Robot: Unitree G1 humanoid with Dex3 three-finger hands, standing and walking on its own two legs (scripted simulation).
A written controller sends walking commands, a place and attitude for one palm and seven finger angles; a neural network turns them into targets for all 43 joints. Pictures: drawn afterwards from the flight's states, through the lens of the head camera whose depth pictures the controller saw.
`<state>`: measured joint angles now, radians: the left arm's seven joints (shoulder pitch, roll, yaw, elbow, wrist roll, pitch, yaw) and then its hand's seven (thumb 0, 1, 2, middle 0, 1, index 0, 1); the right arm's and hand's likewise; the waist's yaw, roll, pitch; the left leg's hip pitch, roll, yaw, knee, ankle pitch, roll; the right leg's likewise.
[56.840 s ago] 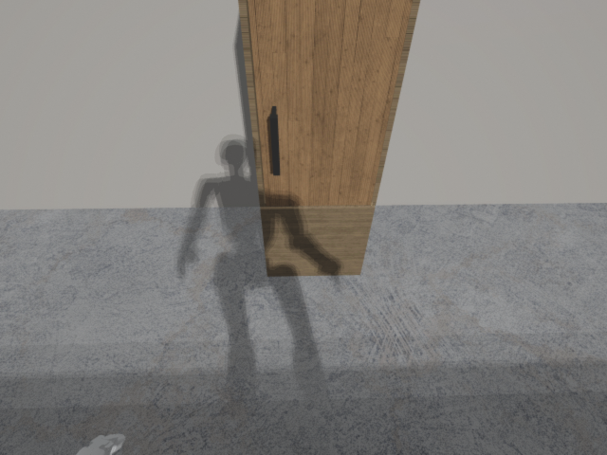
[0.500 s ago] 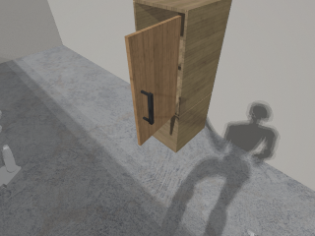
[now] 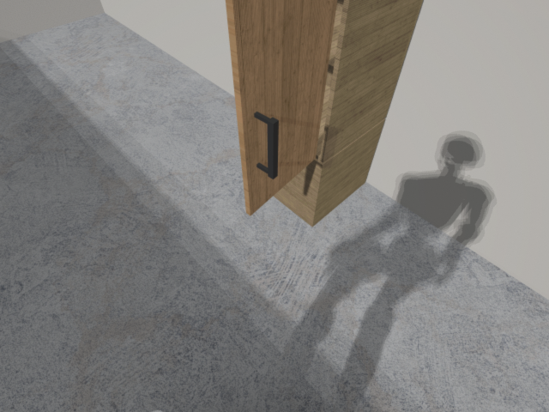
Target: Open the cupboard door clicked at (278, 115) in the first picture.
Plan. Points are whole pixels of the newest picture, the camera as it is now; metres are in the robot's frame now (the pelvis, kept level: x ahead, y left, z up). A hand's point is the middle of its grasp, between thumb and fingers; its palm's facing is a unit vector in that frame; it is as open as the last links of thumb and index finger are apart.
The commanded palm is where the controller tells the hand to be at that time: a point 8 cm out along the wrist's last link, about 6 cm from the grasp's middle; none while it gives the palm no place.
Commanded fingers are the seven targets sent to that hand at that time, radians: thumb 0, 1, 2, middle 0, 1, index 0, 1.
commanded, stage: let the arm hang, fingers relaxed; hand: left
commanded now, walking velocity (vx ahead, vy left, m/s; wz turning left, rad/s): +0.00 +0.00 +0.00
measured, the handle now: (266, 146) +0.70 +0.05 -0.07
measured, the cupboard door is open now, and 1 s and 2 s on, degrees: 96 96 96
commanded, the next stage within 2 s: look to check the result in 0.78 s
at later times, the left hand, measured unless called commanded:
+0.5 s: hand out of the picture +0.05 +0.20 -0.15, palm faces +0.00 -0.98 -0.22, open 7.4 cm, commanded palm none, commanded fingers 0.00 0.90 0.90 -0.20 -0.30 -0.20 -0.30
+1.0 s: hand out of the picture +0.03 +0.21 -0.15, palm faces -0.01 -0.98 -0.21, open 7.4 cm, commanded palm none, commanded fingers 0.00 0.90 0.90 -0.20 -0.30 -0.20 -0.30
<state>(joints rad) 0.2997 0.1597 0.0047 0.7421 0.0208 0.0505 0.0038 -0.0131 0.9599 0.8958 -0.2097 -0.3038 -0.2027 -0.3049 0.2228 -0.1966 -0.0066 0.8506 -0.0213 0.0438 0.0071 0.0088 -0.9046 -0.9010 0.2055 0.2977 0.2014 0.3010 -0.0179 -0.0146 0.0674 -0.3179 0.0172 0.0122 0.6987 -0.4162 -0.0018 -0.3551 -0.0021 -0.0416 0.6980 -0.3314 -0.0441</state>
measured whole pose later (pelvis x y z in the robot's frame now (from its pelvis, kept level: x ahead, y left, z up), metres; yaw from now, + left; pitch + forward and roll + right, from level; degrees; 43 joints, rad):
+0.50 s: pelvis +0.02 +0.02 +0.02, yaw -1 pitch -1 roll +0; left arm 0.21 0.18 0.00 1.12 0.01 0.00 0.02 0.01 0.91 0.90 -0.20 -0.30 -0.20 -0.30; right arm 0.27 -0.15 0.00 1.13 -0.02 0.00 -0.03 0.01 -0.91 -0.90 0.20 0.30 0.20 0.30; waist -0.01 0.02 0.03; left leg -0.12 -0.01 0.03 0.38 -0.24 0.01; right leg -0.18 0.00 -0.03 0.40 -0.19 -0.01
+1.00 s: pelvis +0.02 +0.02 +0.03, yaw -1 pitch -1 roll +0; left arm 0.23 0.18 0.01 1.15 0.01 0.00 0.02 0.01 0.91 0.90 -0.20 -0.30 -0.20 -0.30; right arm 0.27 -0.17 -0.01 1.15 -0.02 0.00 -0.03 0.00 -0.91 -0.90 0.20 0.30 0.20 0.30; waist -0.01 0.00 0.06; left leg -0.11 -0.01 0.04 0.37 -0.24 0.02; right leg -0.17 0.00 -0.02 0.38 -0.19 -0.01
